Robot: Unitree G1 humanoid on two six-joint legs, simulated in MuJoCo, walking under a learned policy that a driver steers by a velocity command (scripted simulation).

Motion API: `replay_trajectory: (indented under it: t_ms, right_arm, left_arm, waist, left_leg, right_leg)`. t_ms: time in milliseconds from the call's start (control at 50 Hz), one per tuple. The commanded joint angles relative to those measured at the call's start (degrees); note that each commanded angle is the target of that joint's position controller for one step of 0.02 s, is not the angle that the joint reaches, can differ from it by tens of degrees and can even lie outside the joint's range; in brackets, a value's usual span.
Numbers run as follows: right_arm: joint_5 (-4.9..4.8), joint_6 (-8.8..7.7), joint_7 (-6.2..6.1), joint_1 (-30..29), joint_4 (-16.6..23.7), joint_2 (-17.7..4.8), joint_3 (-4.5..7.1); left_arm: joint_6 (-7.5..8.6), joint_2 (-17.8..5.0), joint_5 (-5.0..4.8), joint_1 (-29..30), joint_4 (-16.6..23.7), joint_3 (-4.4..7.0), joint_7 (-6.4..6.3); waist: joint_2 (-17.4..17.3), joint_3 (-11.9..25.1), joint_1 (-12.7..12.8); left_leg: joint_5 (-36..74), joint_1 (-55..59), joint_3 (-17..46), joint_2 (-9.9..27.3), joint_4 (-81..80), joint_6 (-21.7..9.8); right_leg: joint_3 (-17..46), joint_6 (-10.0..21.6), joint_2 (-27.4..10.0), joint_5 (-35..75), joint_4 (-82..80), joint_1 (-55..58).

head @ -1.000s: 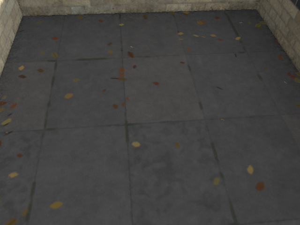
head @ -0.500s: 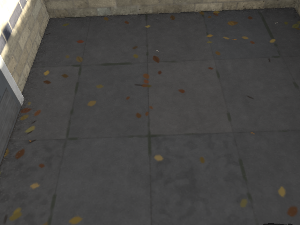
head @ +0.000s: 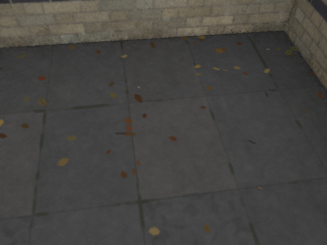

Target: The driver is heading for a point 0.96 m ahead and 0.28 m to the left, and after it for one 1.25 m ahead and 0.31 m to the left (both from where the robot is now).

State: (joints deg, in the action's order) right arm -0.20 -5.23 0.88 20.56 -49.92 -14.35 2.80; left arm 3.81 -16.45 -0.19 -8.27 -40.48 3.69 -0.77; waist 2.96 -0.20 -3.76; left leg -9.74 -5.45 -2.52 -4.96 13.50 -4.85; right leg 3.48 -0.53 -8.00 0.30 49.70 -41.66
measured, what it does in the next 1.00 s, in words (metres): walks ahead, turning left: right foot, then left foot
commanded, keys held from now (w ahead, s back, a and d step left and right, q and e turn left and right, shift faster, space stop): w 0.20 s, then w+q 0.80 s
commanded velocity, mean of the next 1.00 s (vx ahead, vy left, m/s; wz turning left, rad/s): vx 0.50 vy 0.00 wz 0.34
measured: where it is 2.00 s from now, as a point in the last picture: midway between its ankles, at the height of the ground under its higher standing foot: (87, 143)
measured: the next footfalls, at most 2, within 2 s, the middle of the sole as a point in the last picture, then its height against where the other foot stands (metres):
right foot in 0.24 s outside the picture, level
left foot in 0.78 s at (123, 227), level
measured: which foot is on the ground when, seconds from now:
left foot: down 0.00-0.24, up 0.26-0.76, down 0.78-1.00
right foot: up 0.00-0.22, down 0.24-0.80, up 0.82-1.00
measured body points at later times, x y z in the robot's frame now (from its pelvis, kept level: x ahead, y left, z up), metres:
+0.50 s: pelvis +0.29 -0.06 +0.00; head +0.31 -0.06 +0.45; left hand +0.34 +0.22 -0.12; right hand +0.44 -0.33 -0.12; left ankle +0.34 +0.12 -0.66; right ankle +0.29 -0.15 -0.75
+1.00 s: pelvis +0.55 +0.06 +0.00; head +0.58 +0.09 +0.44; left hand +0.61 +0.37 -0.10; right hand +0.74 -0.17 -0.11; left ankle +0.54 +0.12 -0.75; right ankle +0.65 -0.11 -0.66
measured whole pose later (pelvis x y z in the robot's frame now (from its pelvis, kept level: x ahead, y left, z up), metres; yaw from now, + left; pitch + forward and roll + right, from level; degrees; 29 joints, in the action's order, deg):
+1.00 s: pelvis +0.55 +0.06 +0.00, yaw +23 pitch +2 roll -1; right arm -0.7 -2.7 1.1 17.4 -40.6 -15.7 4.0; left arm 5.8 -17.3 0.6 -6.7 -41.2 3.4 -0.3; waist 1.7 -2.9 -1.9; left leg -9.4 -14.4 2.9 -6.4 22.5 -6.4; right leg 3.9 -1.8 -6.0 -16.0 61.4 -34.9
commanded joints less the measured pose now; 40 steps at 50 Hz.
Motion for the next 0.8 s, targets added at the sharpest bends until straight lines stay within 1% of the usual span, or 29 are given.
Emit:
replay_trajectory:
  t_ms: [20,100,140,180,200,220,240,260,280,300,320,340,360,380,420,440,480,500,540,580,600,640,680,700,720,740,760,780,800]
  right_arm:
    - [-0.61,-0.62,-0.65,-1.3,3.4,-9.6,1.74]
    - [-0.71,0.64,-0.7,3.4,1.5,-10.0,1.58]
    - [-0.69,1.46,-0.91,4.7,0.8,-10.4,1.68]
    - [-0.81,2.06,-1.21,4.2,0.6,-11.2,1.94]
    - [-0.82,2.23,-1.35,3.4,0.8,-12.0,2.11]
    - [-0.91,2.47,-1.4,2.5,1.0,-12.3,2.12]
    - [-0.62,2.46,-1.43,1.4,1.7,-11.3,1.59]
    - [0.54,1.91,-1.39,1.9,3.9,-7.3,0.29]
    - [-0.34,0.63,-0.92,8.8,3.6,-2.8,-1.05]
    - [-1.89,0.05,-0.74,3.9,3.3,-9.7,0.69]
    - [-2.67,-0.18,-0.69,-1.0,5.0,-10.9,1.25]
    - [-2.14,-0.12,-0.98,-3.6,5.4,-9.7,1.17]
    - [-1.52,0.45,-1.12,-4.0,5.5,-9.0,1.52]
    - [-1.65,1.32,-1.06,-2.2,5.1,-7.9,1.59]
    - [-1.79,2.74,-1.12,-0.8,4.8,-5.5,1.4]
    - [-1.68,3.25,-1.25,-1.6,5.3,-5.2,1.44]
    - [-1.27,3.57,-1.36,-4.3,6.7,-5.0,1.53]
    - [-1.16,3.44,-1.16,-5.5,7.2,-5.0,1.52]
    - [-1.09,2.97,-0.37,-8.7,8.3,-4.4,1.25]
    - [-0.89,2.69,0.48,-13.3,9.8,-3.5,0.76]
    - [-0.86,2.65,0.86,-15.4,10.8,-3.2,0.58]
    - [-0.96,2.7,1.5,-18.5,12.7,-3.3,0.5]
    - [-0.99,2.8,2.13,-20.2,14.5,-3.9,0.7]
    - [-0.98,2.88,2.38,-20.0,15.1,-4.5,0.98]
    - [-0.95,3.07,2.5,-18.8,15.4,-5.4,1.47]
    - [-0.97,3.31,2.47,-15.7,15.1,-6.6,2.21]
    - [-1.17,3.48,2.29,-8.9,13.7,-8.7,3.5]
    - [-1.29,3.72,1.47,0.9,11.2,-12.3,5.52]
    - [-1.46,4.13,0.19,5.6,10.0,-18.2,7.01]
  left_arm:
    - [1.07,-1.3,-0.2,4.8,4.3,-0.23,0.68]
    - [1.71,-1.1,-0.75,11.8,6.8,-0.7,2.38]
    - [2.1,-1.2,-0.9,14.0,8.1,-0.83,3.33]
    - [2.37,-2.1,-0.91,12.9,8.4,-0.62,3.95]
    - [2.43,-3.2,-0.77,10.1,7.8,-0.15,3.95]
    - [2.53,-4.9,-0.5,4.2,6.3,0.8,3.65]
    - [2.6,-8.0,-0.21,-5.9,3.7,2.17,3.0]
    - [2.34,-12.9,1.0,-16.5,2.1,3.36,2.06]
    - [2.18,-13.1,0.87,-17.0,1.4,3.16,2.33]
    - [1.86,-7.5,0.36,-15.7,1.9,1.9,1.96]
    - [1.72,-5.9,0.06,-11.8,1.9,1.27,1.57]
    - [1.78,-4.9,0.27,-8.3,1.8,0.94,1.62]
    - [2.12,-3.5,0.52,-5.9,1.6,0.6,1.83]
    - [2.6,-2.7,0.92,-4.6,1.3,0.47,1.92]
    - [3.46,-2.7,0.79,-3.4,0.2,0.76,1.99]
    - [3.71,-3.3,0.84,-3.1,-0.4,1.0,1.93]
    - [3.76,-4.3,1.1,-3.6,-1.6,1.43,1.48]
    - [3.62,-4.7,1.13,-4.0,-2.0,1.56,1.22]
    - [3.28,-5.6,1.01,-4.1,-2.6,1.74,0.75]
    - [2.91,-6.7,0.68,-5.5,-3.3,2.04,0.36]
    - [2.61,-7.3,0.48,-6.7,-3.9,2.24,0.21]
    - [1.79,-8.3,-0.09,-8.5,-4.9,2.63,0.08]
    - [0.83,-9.1,-0.72,-9.2,-5.6,3.0,-0.03]
    - [0.39,-9.8,-0.95,-8.8,-5.6,3.18,-0.14]
    - [0.01,-10.7,-1.15,-8.1,-5.4,3.43,-0.33]
    - [-0.42,-11.5,-1.37,-7.5,-5.2,3.66,-0.54]
    - [-0.94,-11.9,-1.54,-6.6,-5.0,3.7,-0.68]
    - [-1.0,-10.9,-1.45,-6.4,-4.7,3.14,-0.89]
    - [-0.37,-4.9,0.81,-8.8,-2.7,1.31,-0.76]
  waist:
    - [-5.1,-2.4,0.3]
    - [-5.0,-4.2,-2.4]
    - [-5.6,-4.5,-2.6]
    - [-6.9,-3.3,-0.9]
    - [-8.0,-1.4,0.9]
    - [-8.4,2.4,4.6]
    - [-7.7,9.1,9.5]
    - [0.4,19.1,12.1]
    - [13.4,26.1,8.5]
    - [6.9,20.4,11.0]
    - [4.3,11.6,10.0]
    - [0.1,7.3,7.9]
    - [0.1,4.0,6.1]
    - [1.6,3.1,4.3]
    - [1.7,1.4,2.8]
    - [1.3,0.2,2.4]
    - [0.6,-1.2,2.7]
    - [0.5,-1.5,3.0]
    - [0.2,-2.1,3.9]
    - [-0.6,-3.3,5.9]
    - [-1.0,-3.9,6.8]
    - [-1.2,-4.9,7.8]
    - [-0.7,-5.2,7.8]
    - [-0.1,-4.5,7.0]
    - [1.0,-2.9,5.7]
    - [2.2,-0.5,3.7]
    - [2.0,3.2,-0.4]
    - [0.2,8.1,-5.3]
    - [-12.0,12.2,-3.8]
  left_leg:
    - [10.2,-1.8,8.2,14.6,-6.6,-6.7]
    - [11.4,6.1,8.7,16.9,-3.5,-6.9]
    - [14.5,9.8,9.3,18.6,-1.0,-6.8]
    - [21.7,12.0,9.4,19.4,2.2,-5.8]
    - [30.6,12.2,8.8,19.0,5.4,-5.1]
    - [40.3,10.5,7.9,17.4,12.3,-4.3]
    - [39.6,3.5,6.2,14.6,23.6,-2.6]
    - [18.9,-13.3,3.8,9.1,43.6,0.0]
    - [-23.4,-31.0,8.2,1.1,58.3,2.1]
    - [-21.8,-36.5,12.4,4.3,63.0,2.2]
    - [-16.3,-38.2,10.3,6.9,62.0,2.3]
    - [-11.9,-36.2,9.0,9.3,59.3,2.7]
    - [-8.9,-34.2,9.0,10.7,56.7,3.1]
    - [-6.7,-31.0,9.3,11.9,55.6,3.4]
    - [-5.0,-29.6,9.0,12.3,54.5,4.2]
    - [-3.5,-30.8,9.3,12.5,53.4,4.5]
    - [1.2,-33.9,9.9,12.6,49.4,5.2]
    - [4.3,-34.6,9.7,12.4,46.2,5.3]
    - [10.7,-33.5,7.8,12.1,38.0,5.1]
    - [14.2,-32.6,5.1,11.6,31.6,4.5]
    - [14.3,-33.2,4.3,11.5,29.4,4.2]
    - [12.3,-35.2,3.2,11.3,26.2,3.2]
    - [7.9,-36.0,1.8,10.5,24.2,1.9]
    - [5.1,-34.3,0.5,9.4,23.5,0.9]
    - [2.0,-30.9,-1.4,7.6,23.4,-0.2]
    - [-1.1,-26.0,-3.1,5.3,23.6,-1.5]
    - [-1.4,-17.0,-4.4,2.7,21.6,-3.1]
    - [1.9,-1.4,-2.7,1.1,18.1,-5.4]
    - [2.3,16.4,18.4,13.4,17.0,-10.8]
  right_leg:
    - [-1.6,-0.2,1.1,7.5,-9.3,1.5]
    - [-2.6,0.7,2.7,5.5,-16.4,-0.7]
    - [-3.0,1.7,3.7,1.5,-18.6,-1.3]
    - [-3.8,3.4,5.1,-3.1,-20.6,2.4]
    - [-4.9,4.5,6.7,-5.1,-21.2,7.6]
    - [-6.3,6.0,8.6,-4.6,-22.8,17.5]
    - [-4.5,8.4,6.7,-1.1,-22.1,33.8]
    - [11.6,13.2,-7.0,-0.6,-20.1,55.2]
    - [35.8,19.8,-17.4,-9.0,-26.7,67.9]
    - [32.4,17.1,-15.2,-13.6,-29.1,63.8]
    - [22.3,14.6,-13.2,-10.4,-30.7,55.0]
    - [16.6,13.2,-10.7,-6.9,-32.9,46.8]
    - [12.2,12.4,-8.6,-4.5,-35.3,40.9]
    - [8.9,12.0,-7.4,-4.1,-37.6,37.0]
    - [4.0,12.4,-6.8,-0.6,-40.7,32.9]
    - [1.6,12.3,-6.7,1.4,-41.5,31.8]
    - [-2.5,12.1,-6.3,4.7,-42.2,32.2]
    - [-4.5,11.8,-5.9,5.4,-42.4,32.9]
    - [-8.5,10.6,-4.5,5.4,-42.7,33.7]
    - [-10.7,10.0,-4.9,5.1,-42.9,35.2]
    - [-11.3,10.0,-5.8,5.1,-42.7,37.0]
    - [-12.1,9.8,-7.4,6.2,-41.3,41.8]
    - [-12.9,9.1,-8.9,10.4,-38.7,46.1]
    - [-13.7,8.4,-9.1,16.6,-36.3,47.4]
    - [-14.6,7.8,-9.1,25.9,-32.8,48.2]
    - [-15.3,7.1,-8.8,35.2,-27.4,48.5]
    - [-16.5,6.0,-7.4,40.2,-17.8,46.7]
    - [-17.6,3.8,-4.9,34.3,-4.0,38.9]
    - [-17.3,0.7,0.8,-3.1,16.1,18.4]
